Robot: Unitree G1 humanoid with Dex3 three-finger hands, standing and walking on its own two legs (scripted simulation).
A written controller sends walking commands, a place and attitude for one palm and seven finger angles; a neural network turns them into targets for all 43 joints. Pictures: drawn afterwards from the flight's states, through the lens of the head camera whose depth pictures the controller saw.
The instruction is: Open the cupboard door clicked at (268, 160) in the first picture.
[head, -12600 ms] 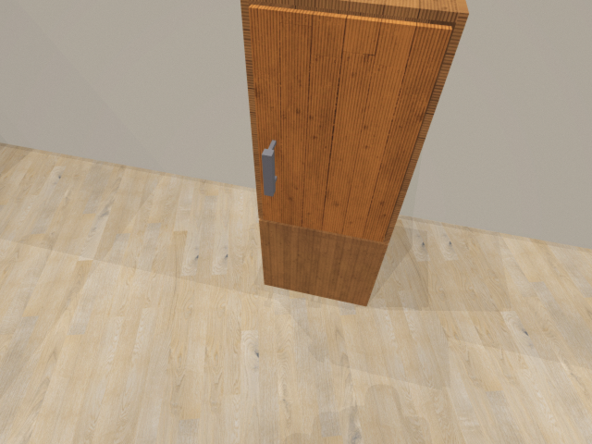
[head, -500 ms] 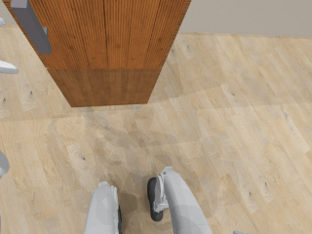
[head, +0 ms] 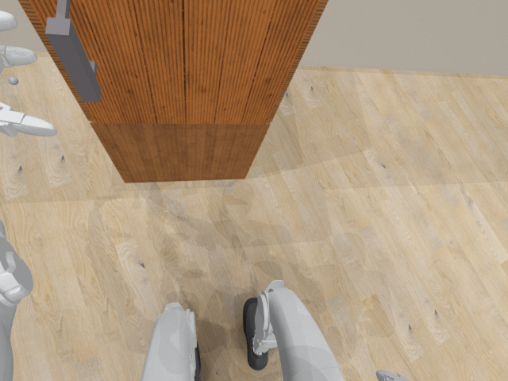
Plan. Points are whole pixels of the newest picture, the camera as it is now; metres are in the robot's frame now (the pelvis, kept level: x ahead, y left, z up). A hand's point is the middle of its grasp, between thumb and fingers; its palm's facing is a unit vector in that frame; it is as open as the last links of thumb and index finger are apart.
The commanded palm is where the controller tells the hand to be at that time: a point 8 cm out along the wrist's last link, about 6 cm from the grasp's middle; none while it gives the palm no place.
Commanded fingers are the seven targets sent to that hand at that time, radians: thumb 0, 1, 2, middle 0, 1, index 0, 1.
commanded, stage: move the hooked fingers beside the handle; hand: left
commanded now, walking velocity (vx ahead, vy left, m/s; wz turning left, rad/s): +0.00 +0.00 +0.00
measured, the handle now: (78, 52) +0.58 +0.21 +0.03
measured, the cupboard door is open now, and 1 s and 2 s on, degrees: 0 0 0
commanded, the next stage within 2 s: slide the fingers in behind the handle in 0.24 s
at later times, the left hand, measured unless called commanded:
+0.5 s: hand (25, 80) +0.53 +0.27 +0.03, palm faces +0.02 -1.00 -0.03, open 14.0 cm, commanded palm +0.51 +0.28 +0.03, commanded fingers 0.00 -0.50 0.30 -0.30 -1.20 -0.30 -1.20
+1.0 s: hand (57, 82) +0.52 +0.23 +0.03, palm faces +0.01 -1.00 -0.02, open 14.0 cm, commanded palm +0.51 +0.25 +0.03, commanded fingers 0.00 -0.50 0.30 -0.30 -1.20 -0.30 -1.20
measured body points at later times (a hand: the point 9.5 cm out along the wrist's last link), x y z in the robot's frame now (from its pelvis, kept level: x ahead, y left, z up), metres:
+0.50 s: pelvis +0.00 -0.01 -0.01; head +0.20 +0.05 +0.39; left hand +0.52 +0.32 +0.04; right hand +0.02 -0.27 -0.10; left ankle +0.00 +0.07 -0.60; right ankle +0.08 -0.13 -0.60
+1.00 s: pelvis +0.00 +0.00 +0.00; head +0.19 +0.05 +0.41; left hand +0.52 +0.28 +0.04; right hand +0.03 -0.27 -0.10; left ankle +0.00 +0.07 -0.60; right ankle +0.08 -0.13 -0.60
